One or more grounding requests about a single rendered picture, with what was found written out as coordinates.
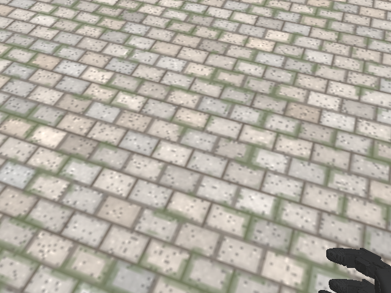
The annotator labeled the robot right hand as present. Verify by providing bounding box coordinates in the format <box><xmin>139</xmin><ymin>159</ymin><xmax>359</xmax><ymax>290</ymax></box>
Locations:
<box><xmin>318</xmin><ymin>248</ymin><xmax>391</xmax><ymax>293</ymax></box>

